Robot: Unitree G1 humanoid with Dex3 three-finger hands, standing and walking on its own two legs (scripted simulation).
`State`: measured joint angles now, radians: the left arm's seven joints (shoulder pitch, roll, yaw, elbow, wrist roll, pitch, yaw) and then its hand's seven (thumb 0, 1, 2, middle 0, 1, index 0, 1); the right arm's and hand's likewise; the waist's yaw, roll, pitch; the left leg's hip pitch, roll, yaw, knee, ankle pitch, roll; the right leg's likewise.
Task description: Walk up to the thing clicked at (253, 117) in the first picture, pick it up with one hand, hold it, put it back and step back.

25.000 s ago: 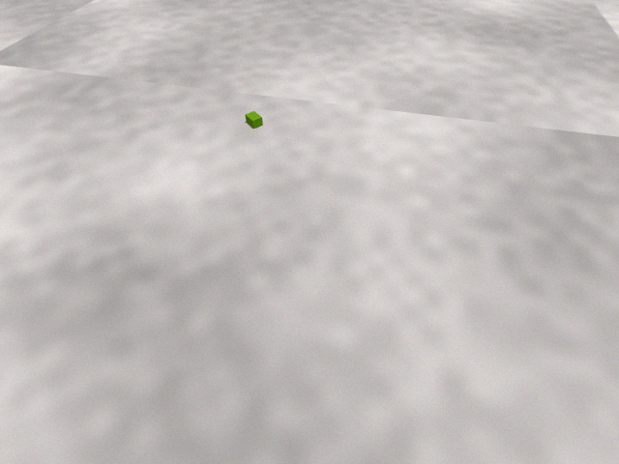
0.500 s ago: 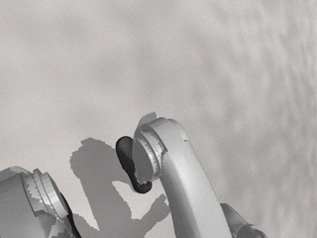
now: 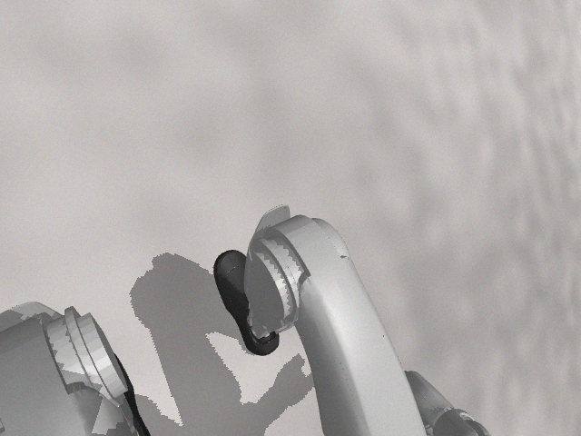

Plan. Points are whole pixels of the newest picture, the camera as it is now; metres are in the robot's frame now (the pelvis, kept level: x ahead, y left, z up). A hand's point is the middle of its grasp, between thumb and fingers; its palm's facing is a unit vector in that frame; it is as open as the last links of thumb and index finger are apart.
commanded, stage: close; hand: left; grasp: from above
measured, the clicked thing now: out of the picture +0.51 +0.38 -0.29
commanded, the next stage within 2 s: settle in 0.60 s
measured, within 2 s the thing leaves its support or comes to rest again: leaves its support in 0.96 s
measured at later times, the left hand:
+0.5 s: hand out of the picture +0.49 +0.36 -0.25, palm faces -0.45 -0.15 -0.88, open 9.5 cm
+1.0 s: hand out of the picture +0.49 +0.37 -0.24, palm faces -0.43 -0.15 -0.89, open 9.2 cm
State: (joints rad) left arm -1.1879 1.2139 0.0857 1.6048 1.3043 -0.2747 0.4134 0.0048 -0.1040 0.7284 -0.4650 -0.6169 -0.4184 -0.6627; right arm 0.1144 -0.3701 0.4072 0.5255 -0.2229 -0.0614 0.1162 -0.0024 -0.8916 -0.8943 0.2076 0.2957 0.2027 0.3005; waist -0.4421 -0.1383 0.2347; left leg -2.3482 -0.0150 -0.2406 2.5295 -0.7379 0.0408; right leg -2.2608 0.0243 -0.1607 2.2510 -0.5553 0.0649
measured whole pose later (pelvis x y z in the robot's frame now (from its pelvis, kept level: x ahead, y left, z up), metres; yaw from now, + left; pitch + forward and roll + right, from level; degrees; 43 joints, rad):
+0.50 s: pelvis +0.00 +0.00 +0.00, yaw +0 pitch +30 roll -18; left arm -1.18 1.22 0.10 1.59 1.30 -0.27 0.39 0.01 0.16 0.55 -0.64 -0.52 -0.62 -0.53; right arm 0.11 -0.37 0.41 0.52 -0.23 -0.05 0.12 0.00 -0.89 -0.89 0.21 0.30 0.20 0.30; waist -0.44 -0.14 0.24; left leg -2.35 -0.01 -0.24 2.53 -0.74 0.04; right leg -2.26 0.02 -0.16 2.25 -0.55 0.06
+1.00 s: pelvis +0.00 +0.00 +0.00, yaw +0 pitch +32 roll -18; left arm -1.17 1.21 0.13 1.54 1.31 -0.25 0.37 0.00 0.17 0.39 -0.76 -0.39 -0.74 -0.40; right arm 0.13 -0.37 0.38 0.52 -0.22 -0.04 0.12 0.00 -0.90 -0.90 0.21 0.30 0.20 0.30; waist -0.43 -0.12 0.21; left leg -2.36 -0.02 -0.24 2.52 -0.74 0.03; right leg -2.27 0.01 -0.16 2.25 -0.56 0.06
